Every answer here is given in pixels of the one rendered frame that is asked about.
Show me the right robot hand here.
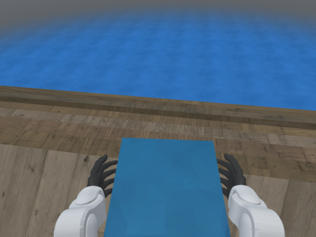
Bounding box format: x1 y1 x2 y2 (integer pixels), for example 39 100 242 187
217 153 246 199

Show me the carton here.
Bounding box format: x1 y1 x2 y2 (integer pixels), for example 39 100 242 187
104 138 231 237

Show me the robot right forearm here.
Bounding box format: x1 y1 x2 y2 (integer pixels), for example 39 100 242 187
228 185 285 237

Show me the robot left forearm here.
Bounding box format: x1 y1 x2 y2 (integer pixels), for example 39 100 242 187
54 186 107 237

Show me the left robot hand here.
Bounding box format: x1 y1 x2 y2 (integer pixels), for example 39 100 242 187
87 155 118 198

